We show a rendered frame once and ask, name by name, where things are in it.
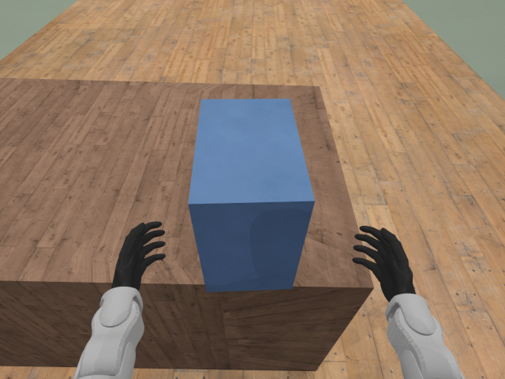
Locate robot left hand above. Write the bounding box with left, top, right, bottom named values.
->
left=111, top=221, right=166, bottom=291

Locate robot right hand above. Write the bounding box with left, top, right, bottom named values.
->
left=352, top=226, right=416, bottom=302

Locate left robot forearm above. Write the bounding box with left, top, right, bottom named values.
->
left=73, top=287, right=144, bottom=379

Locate right robot forearm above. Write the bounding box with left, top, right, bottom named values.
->
left=385, top=294, right=465, bottom=379

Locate pedestal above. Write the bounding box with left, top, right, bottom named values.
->
left=0, top=78, right=374, bottom=371

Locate carton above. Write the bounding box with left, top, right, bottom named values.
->
left=188, top=99, right=315, bottom=292

